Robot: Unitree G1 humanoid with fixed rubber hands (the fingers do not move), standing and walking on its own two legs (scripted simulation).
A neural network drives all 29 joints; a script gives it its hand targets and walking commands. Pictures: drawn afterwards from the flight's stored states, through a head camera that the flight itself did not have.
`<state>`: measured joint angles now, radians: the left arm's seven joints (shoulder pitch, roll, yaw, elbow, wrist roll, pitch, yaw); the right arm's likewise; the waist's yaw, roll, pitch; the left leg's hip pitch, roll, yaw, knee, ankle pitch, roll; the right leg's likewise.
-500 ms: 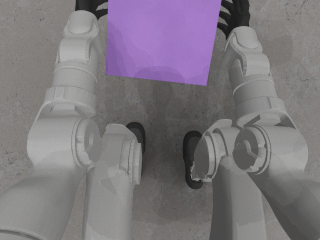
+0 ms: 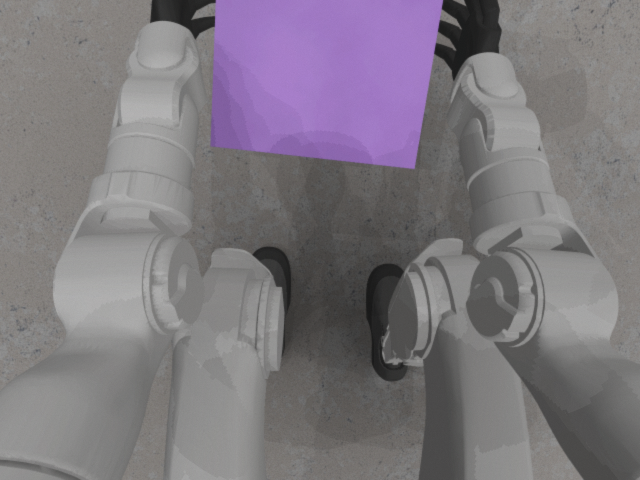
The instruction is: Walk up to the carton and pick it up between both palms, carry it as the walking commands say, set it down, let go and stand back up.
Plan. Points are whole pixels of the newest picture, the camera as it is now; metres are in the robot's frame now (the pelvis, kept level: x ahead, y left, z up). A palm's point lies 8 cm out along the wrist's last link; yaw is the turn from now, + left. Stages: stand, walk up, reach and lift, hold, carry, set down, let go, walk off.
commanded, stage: set down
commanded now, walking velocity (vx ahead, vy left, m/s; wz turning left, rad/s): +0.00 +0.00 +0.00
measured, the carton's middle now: (320, 65) +0.52 +0.01 -0.25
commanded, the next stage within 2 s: none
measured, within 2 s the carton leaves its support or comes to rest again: neither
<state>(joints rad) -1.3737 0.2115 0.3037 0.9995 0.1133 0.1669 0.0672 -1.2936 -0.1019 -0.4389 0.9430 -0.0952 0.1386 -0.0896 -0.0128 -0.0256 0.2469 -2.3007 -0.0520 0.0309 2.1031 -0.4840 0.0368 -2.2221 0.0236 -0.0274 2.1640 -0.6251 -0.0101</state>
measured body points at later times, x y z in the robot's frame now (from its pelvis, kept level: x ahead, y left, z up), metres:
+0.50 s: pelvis +0.00 +0.00 +0.00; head +0.36 +0.01 +0.26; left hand +0.52 +0.18 -0.20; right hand +0.51 -0.17 -0.20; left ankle +0.13 +0.10 -0.35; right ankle +0.10 -0.11 -0.35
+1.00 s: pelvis -0.03 +0.00 +0.01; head +0.34 +0.00 +0.26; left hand +0.53 +0.20 -0.15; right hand +0.51 -0.19 -0.15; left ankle +0.13 +0.10 -0.35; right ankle +0.10 -0.11 -0.35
